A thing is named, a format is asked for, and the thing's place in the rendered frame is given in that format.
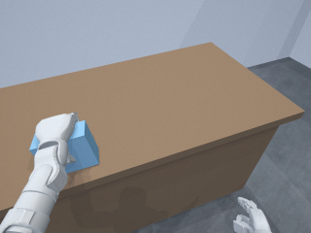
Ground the left robot forearm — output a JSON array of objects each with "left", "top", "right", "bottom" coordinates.
[{"left": 0, "top": 138, "right": 68, "bottom": 233}]

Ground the table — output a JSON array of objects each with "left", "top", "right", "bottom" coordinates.
[{"left": 0, "top": 42, "right": 305, "bottom": 233}]

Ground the sponge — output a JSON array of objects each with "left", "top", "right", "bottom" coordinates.
[{"left": 29, "top": 120, "right": 99, "bottom": 174}]

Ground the robot right hand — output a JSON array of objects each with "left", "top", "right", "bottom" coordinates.
[{"left": 233, "top": 197, "right": 271, "bottom": 233}]

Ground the robot left hand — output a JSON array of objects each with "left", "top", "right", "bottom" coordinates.
[{"left": 35, "top": 112, "right": 80, "bottom": 164}]

